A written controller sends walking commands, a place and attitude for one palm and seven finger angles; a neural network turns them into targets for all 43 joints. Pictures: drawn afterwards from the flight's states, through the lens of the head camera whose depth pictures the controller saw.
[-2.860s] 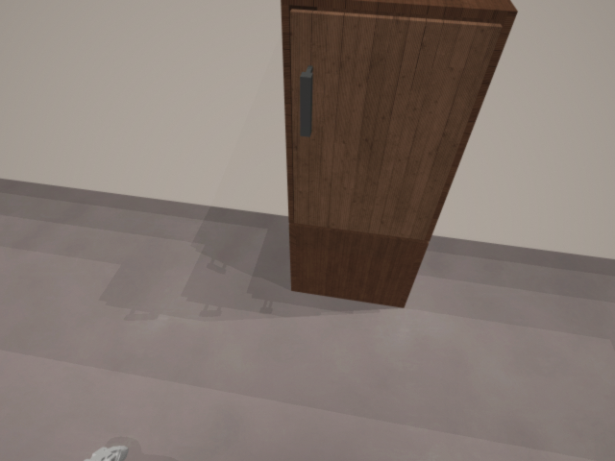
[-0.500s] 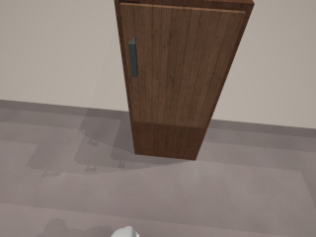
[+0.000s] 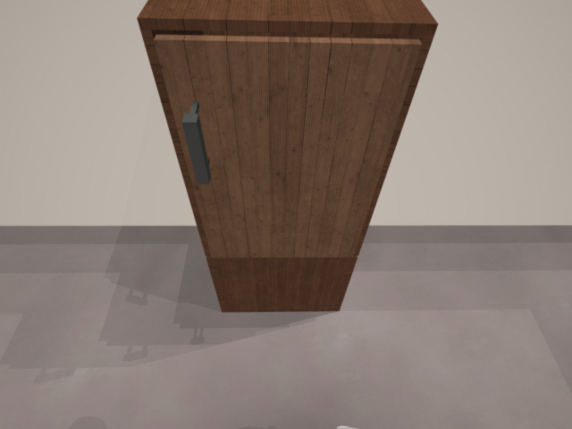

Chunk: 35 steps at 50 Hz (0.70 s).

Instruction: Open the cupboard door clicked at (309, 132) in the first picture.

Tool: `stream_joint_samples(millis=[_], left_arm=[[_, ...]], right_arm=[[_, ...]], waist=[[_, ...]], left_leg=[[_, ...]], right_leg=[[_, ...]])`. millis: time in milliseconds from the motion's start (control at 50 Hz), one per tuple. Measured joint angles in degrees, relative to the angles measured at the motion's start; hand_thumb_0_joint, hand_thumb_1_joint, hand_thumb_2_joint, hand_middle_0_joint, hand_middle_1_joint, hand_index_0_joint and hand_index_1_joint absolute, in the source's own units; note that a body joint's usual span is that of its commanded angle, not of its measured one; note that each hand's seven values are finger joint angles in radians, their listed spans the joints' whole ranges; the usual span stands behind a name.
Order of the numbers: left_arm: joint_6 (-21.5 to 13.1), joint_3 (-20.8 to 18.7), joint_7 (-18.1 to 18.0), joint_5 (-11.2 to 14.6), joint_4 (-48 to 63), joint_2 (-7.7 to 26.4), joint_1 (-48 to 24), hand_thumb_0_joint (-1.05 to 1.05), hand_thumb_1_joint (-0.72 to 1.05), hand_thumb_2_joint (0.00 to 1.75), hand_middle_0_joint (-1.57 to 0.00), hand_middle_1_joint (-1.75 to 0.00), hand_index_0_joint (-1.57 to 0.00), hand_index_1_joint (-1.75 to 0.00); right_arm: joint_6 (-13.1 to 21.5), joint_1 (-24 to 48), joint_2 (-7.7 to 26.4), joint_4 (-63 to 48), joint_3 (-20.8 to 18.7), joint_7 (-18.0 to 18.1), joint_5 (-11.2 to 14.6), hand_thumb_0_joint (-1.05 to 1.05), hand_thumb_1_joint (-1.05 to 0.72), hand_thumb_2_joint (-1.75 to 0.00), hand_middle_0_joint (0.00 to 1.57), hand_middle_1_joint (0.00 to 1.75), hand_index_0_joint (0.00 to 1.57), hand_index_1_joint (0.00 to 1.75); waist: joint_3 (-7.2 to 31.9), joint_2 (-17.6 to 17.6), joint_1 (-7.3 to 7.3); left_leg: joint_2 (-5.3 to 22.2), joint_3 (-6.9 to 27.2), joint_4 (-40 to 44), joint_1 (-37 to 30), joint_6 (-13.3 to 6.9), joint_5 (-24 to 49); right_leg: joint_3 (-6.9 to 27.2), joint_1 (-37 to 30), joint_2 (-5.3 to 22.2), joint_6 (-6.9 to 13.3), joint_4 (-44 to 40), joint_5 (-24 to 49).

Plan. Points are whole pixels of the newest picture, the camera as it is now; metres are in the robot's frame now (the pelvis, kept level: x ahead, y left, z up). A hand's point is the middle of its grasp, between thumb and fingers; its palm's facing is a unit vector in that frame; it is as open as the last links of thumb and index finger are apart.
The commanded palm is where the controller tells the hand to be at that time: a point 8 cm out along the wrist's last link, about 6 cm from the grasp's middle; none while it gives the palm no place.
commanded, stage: come to a stop and stand still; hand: left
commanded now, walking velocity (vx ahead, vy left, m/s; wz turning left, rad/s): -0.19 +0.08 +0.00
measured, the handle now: (199, 143) +0.56 +0.18 +0.07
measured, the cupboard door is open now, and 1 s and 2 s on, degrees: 0 0 0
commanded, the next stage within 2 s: look again from close up in 1.46 s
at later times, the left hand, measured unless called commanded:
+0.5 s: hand out of the picture -0.01 +0.21 -0.18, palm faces +0.11 -0.97 -0.19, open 7.3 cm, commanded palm none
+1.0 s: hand out of the picture -0.10 +0.19 -0.17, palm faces +0.03 -0.99 -0.16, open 7.4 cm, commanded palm none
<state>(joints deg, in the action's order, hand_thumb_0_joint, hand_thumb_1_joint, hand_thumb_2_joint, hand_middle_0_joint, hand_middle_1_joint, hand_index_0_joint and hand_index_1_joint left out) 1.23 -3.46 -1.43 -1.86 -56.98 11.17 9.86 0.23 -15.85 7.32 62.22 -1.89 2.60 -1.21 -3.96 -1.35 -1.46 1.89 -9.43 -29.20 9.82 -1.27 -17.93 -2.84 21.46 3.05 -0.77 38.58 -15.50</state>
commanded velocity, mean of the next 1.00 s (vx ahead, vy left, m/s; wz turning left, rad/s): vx -0.02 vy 0.04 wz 0.00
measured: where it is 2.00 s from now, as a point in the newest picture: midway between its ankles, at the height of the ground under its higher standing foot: outside the picture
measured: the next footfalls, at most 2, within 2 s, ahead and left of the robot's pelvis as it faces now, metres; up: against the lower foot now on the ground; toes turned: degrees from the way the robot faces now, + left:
right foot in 0.04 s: +0.09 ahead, -0.12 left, +0.00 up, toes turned -5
left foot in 0.46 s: -0.03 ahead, +0.13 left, +0.00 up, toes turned +4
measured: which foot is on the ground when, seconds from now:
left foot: down 0.00-0.04, up 0.06-0.44, down 0.46-1.00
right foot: up 0.00-0.02, down 0.04-0.46, up 0.48-0.76, down 0.78-1.00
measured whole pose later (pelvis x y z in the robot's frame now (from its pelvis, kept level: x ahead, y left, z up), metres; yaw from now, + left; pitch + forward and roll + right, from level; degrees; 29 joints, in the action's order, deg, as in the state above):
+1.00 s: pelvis -0.08 +0.04 +0.01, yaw +0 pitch -2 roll +0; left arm 0.2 0.3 -2.2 -1.0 -65.8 6.2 17.2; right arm -0.3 -16.8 7.2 66.0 0.1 1.9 -0.1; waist -0.9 0.1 -0.4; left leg -1.5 -5.1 -22.4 10.2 -2.8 -10.8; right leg -0.9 8.2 1.1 -0.4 24.2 -14.4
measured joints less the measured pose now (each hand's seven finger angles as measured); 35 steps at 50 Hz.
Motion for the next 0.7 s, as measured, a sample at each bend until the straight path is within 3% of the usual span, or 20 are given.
stream_joint_samples(millis=[40, 60, 120, 180, 220, 340, 460, 520, 600, 640, 700], left_arm=[[-0.35, 0.08, 0.07, -0.1, 0.56, -0.01, -0.03, 0.0, 0.92, 0.9, -0.2, -0.3, -0.2, -0.3], [-0.67, 0.16, -0.06, -0.23, 0.5, -0.37, -0.26, 0.0, 0.92, 0.9, -0.2, -0.3, -0.2, -0.3], [-0.93, 0.96, -0.22, -0.07, 0.49, -1.67, -1.29, 0.0, 0.91, 0.9, -0.2, -0.3, -0.2, -0.3], [-0.53, 1.28, -0.58, 0.14, 0.78, -3.03, -1.83, 0.0, 0.91, 0.9, -0.2, -0.3, -0.2, -0.3], [-0.48, 1.07, -0.96, 0.26, 1.04, -3.5, -1.89, 0.0, 0.92, 0.9, -0.2, -0.3, -0.21, -0.3], [-0.51, 0.72, -0.8, -0.28, 1.35, -2.83, -0.96, 0.0, 0.91, 0.9, -0.2, -0.3, -0.21, -0.3], [0.77, -0.05, -0.38, -0.03, -0.1, -0.66, 1.84, 0.0, 0.91, 0.9, -0.2, -0.3, -0.21, -0.3], [2.36, -0.51, -0.37, 0.3, -1.88, 0.46, 3.62, 0.0, 0.91, 0.9, -0.2, -0.3, -0.2, -0.3], [2.3, -0.41, 0.07, -0.07, -3.1, 0.67, 5.8, 0.0, 0.91, 0.9, -0.2, -0.3, -0.2, -0.3], [1.72, -0.01, 0.08, -0.03, -3.56, 0.43, 6.89, 0.0, 0.91, 0.9, -0.2, -0.3, -0.2, -0.3], [1.33, 0.83, -0.06, 0.18, -4.82, -0.21, 8.05, 0.0, 0.91, 0.9, -0.2, -0.3, -0.2, -0.3]], right_arm=[[-0.68, -0.42, 0.03, -0.05, -0.37, -0.22, 0.11, 0.0, -0.92, -0.9, 0.2, 0.3, 0.2, 0.3], [-1.1, -0.14, 0.35, -0.06, -0.64, -0.37, 0.31, 0.0, -0.91, -0.9, 0.2, 0.3, 0.2, 0.3], [-2.63, 0.88, 1.29, -0.61, -1.4, -0.32, 0.92, 0.0, -0.91, -0.9, 0.2, 0.3, 0.2, 0.3], [-3.59, 1.89, 2.14, -0.85, -1.79, -0.53, 0.88, 0.0, -0.91, -0.9, 0.2, 0.3, 0.2, 0.3], [-3.83, 2.39, 2.68, -1.13, -1.91, -0.79, 0.74, 0.0, -0.91, -0.9, 0.2, 0.3, 0.2, 0.3], [-3.79, 4.19, 3.59, -2.48, -1.85, -1.41, 0.53, 0.0, -0.91, -0.9, 0.2, 0.3, 0.2, 0.3], [-1.66, 4.34, 3.1, -4.27, -1.14, -1.55, 0.72, 0.0, -0.91, -0.9, 0.19, 0.3, 0.2, 0.3], [-1.52, 2.69, 1.52, -4.4, -0.25, -1.41, 0.17, 0.0, -0.91, -0.9, 0.19, 0.3, 0.2, 0.3], [-1.69, 0.81, 0.49, -3.04, 0.8, -0.51, 0.1, 0.0, -0.92, -0.9, 0.2, 0.3, 0.2, 0.3], [-1.61, 0.65, 0.55, -2.28, 1.03, -0.36, 0.25, 0.01, -0.92, -0.9, 0.2, 0.3, 0.2, 0.3], [-1.06, 0.85, 0.62, -1.59, 1.09, -0.11, 0.38, 0.01, -0.93, -0.9, 0.2, 0.3, 0.2, 0.3]], waist=[[-0.45, 0.5, -0.03], [-0.87, 1.48, -0.13], [-2.22, 3.22, -0.9], [-2.45, 3.64, -0.32], [-2.1, 3.7, 0.13], [-0.57, 2.2, 1.96], [1.91, -0.38, 2.82], [3.51, -2.09, 2.52], [5.12, -1.97, 2.74], [5.03, -1.89, 3.13], [4.23, -1.78, 3.0]], left_leg=[[0.52, -0.27, -3.24, 1.06, 0.92, -2.09], [1.31, 0.29, -5.93, 2.43, 1.19, -3.01], [0.27, 5.34, -20.06, 8.46, 1.7, -11.71], [-0.87, 7.75, -31.62, 12.86, 2.42, -11.4], [-1.04, 8.46, -34.09, 14.0, 3.06, -9.93], [-0.65, 8.2, -24.58, 10.9, 3.72, -9.24], [-0.78, 6.83, -3.88, 2.51, 1.77, -2.75], [-1.63, 6.28, -2.7, 1.99, -0.13, -1.15], [-2.29, 6.4, 2.67, 0.85, -1.21, 2.47], [-2.9, 5.97, 4.43, 0.67, -1.68, 3.7], [-3.88, 5.03, 5.61, 0.84, -2.22, 4.7]], right_leg=[[-0.36, -2.47, -0.15, 0.48, -4.59, 4.25], [-0.64, -2.22, -0.79, 1.09, -4.16, 2.78], [-1.84, -1.83, -1.05, 2.6, -3.27, 0.65], [-2.24, -2.16, -0.85, 2.83, -5.22, 2.06], [-2.49, -2.28, -0.69, 2.81, -6.59, 3.13], [-2.53, -1.95, 0.37, 2.03, -9.12, 5.9], [-1.84, 0.31, 1.12, 0.1, -7.35, 6.88], [1.23, 1.77, 0.13, -0.05, -1.23, -3.19], [3.8, 2.67, -1.51, -0.16, 9.84, -4.48], [3.8, 1.09, -1.32, -0.54, 10.32, -4.66], [3.02, -3.28, -0.67, -0.99, 4.55, -6.41]])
